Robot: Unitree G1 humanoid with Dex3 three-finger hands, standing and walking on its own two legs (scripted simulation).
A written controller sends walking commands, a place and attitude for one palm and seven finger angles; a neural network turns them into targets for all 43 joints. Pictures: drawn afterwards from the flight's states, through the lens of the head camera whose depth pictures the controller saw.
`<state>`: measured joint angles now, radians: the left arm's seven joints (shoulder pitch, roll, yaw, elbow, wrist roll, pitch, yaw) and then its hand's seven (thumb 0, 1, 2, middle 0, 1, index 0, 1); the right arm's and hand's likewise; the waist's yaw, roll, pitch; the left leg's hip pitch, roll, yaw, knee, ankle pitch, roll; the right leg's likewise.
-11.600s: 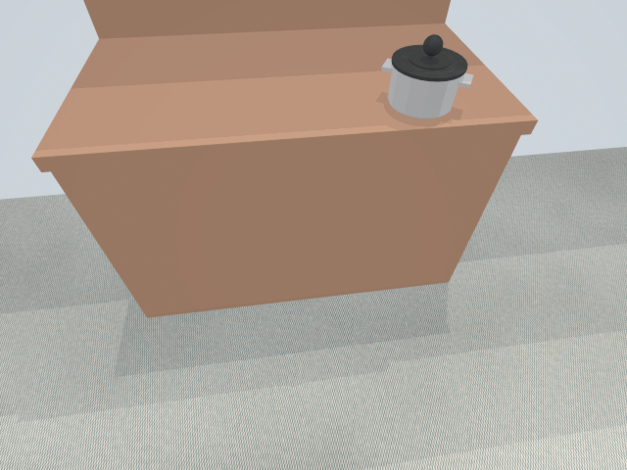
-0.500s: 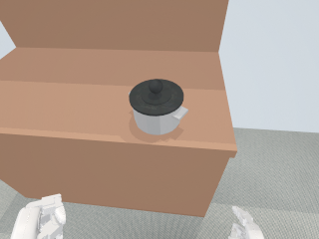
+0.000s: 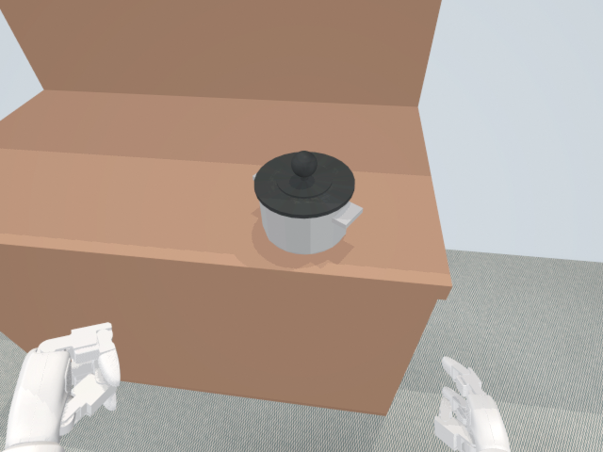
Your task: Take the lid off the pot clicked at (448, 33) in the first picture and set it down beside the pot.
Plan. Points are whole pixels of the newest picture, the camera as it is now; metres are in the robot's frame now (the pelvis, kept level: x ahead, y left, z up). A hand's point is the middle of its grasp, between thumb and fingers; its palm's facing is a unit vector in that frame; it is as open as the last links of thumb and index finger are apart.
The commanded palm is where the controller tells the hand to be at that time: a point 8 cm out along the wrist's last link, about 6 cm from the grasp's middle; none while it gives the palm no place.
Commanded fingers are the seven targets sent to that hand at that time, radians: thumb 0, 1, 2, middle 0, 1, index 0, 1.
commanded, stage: raise the hand higher, near the body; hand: left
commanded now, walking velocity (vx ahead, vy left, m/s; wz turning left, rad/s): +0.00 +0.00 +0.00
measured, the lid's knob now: (304, 164) +0.53 +0.07 +0.12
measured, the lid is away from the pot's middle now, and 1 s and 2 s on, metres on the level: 0.00 0.00 0.00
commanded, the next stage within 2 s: reach forward and open the fingers in 0.16 s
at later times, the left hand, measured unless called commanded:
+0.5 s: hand (96, 339) +0.19 +0.25 +0.12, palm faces +0.12 -0.13 -0.98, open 2.9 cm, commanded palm +0.15 +0.26 +0.17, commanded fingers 0.00 0.48 1.17 -1.17 -1.04 -1.17 -1.04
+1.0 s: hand (102, 297) +0.22 +0.25 +0.15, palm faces -0.15 -0.01 -0.99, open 6.9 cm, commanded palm +0.20 +0.25 +0.22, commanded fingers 0.00 -0.29 1.56 -0.89 -0.15 -0.89 -0.15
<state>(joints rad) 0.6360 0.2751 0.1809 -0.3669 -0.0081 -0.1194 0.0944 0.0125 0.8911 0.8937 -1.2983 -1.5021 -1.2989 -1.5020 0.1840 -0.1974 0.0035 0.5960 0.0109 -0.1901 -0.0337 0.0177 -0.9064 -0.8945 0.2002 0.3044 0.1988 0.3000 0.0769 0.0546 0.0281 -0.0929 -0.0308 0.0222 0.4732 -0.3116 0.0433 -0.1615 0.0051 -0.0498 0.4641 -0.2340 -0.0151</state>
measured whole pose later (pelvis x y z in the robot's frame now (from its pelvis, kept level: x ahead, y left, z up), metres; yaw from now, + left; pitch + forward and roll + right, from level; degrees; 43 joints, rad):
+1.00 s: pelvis -0.03 -0.01 +0.00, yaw +1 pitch -2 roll +0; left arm 0.10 0.70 0.10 -0.27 0.70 0.04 -0.32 0.00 -0.01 1.45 -1.01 -0.49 -1.01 -0.49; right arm 0.11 -0.31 0.01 0.57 0.05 0.03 -0.01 0.02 -0.91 -0.89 0.20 0.30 0.20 0.30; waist 0.07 0.15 0.03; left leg -0.15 -0.04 0.00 0.43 -0.24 0.03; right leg -0.22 -0.01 -0.07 0.44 -0.18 -0.03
